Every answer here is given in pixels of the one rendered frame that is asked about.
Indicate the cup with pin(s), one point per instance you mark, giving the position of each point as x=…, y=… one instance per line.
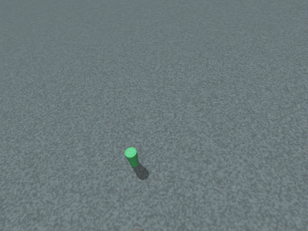
x=131, y=155

